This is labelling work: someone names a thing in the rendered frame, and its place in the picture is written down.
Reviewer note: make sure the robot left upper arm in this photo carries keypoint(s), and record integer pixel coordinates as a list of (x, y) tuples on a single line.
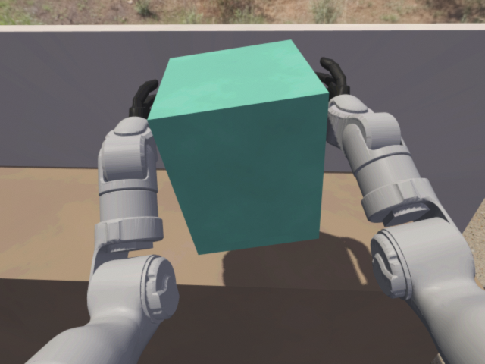
[(128, 300)]

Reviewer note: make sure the carton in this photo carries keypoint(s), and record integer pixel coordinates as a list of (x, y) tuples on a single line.
[(242, 135)]

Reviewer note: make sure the robot right forearm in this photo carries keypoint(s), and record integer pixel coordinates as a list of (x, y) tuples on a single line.
[(392, 189)]

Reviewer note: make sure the pedestal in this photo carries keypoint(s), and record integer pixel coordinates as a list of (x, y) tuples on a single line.
[(306, 302)]

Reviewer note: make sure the left robot hand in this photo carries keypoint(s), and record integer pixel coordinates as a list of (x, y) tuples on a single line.
[(142, 102)]

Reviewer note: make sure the robot right upper arm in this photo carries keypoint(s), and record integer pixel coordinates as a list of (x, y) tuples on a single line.
[(427, 264)]

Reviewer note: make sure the right robot hand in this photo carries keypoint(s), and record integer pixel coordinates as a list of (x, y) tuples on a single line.
[(337, 82)]

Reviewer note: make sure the robot left forearm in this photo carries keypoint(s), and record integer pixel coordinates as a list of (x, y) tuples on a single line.
[(127, 188)]

